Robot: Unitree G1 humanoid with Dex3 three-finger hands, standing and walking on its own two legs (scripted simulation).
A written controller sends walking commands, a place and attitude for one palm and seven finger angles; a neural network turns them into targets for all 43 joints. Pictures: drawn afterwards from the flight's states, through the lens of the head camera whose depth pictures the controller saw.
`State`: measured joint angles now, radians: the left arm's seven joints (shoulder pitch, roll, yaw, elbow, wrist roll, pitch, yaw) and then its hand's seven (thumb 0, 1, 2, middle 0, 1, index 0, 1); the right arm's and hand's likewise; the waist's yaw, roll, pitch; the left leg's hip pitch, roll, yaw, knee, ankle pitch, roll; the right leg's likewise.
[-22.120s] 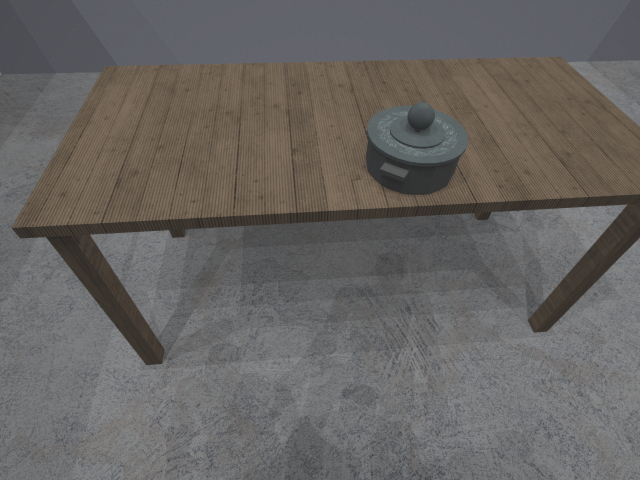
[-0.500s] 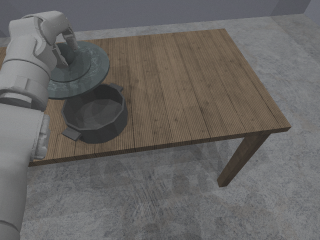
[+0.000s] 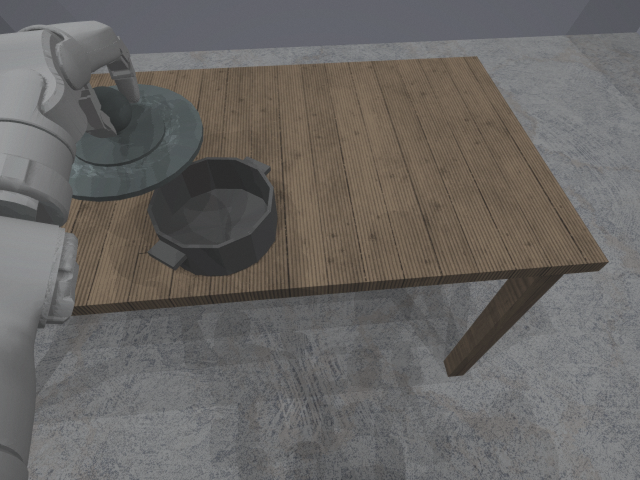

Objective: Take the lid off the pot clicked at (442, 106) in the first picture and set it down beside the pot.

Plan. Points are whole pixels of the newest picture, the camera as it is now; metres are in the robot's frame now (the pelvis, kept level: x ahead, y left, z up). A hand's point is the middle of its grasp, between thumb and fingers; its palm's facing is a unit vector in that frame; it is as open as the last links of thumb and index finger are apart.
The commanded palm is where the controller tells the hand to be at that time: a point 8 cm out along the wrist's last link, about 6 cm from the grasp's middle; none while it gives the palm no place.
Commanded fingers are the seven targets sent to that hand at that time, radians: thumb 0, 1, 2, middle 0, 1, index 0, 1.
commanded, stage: move the lid sideways beside the pot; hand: left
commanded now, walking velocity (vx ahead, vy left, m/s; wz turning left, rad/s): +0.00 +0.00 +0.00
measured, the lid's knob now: (107, 110) +0.52 +0.23 +0.18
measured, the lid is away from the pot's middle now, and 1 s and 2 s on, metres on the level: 0.09 0.21 0.24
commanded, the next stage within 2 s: lower the lid onto the table in 1.74 s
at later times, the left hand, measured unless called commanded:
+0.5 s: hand (35, 115) +0.48 +0.28 +0.21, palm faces -0.34 -0.09 -0.94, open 8.4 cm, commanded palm +0.51 +0.28 +0.28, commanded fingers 0.00 0.55 1.00 -0.81 -1.09 -0.77 -1.08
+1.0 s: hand out of the picture +0.48 +0.34 +0.20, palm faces -0.34 -0.10 -0.93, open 8.4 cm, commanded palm +0.51 +0.34 +0.28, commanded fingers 0.00 0.55 1.00 -0.81 -1.09 -0.77 -1.08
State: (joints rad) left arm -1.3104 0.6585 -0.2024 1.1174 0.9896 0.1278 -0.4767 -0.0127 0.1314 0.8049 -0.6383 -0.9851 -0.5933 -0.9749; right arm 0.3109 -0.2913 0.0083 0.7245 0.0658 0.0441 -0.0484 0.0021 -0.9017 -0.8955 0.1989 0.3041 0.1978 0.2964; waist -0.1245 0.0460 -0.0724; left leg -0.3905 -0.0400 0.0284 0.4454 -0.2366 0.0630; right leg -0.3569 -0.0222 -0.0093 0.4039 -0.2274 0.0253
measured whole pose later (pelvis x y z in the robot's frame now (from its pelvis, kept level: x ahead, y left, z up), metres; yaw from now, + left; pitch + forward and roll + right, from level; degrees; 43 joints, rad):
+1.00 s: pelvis +0.01 +0.01 +0.00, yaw +0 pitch +12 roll -2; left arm -1.28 0.94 -0.10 1.13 1.00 -0.05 -0.54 -0.01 0.13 0.80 -0.64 -0.99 -0.59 -0.98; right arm 0.32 -0.30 0.03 0.73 0.09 0.12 -0.08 0.00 -0.90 -0.90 0.20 0.30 0.20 0.30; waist -0.13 0.03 -0.05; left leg -0.43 -0.03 0.02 0.50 -0.27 0.07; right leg -0.37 -0.01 -0.02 0.39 -0.22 0.03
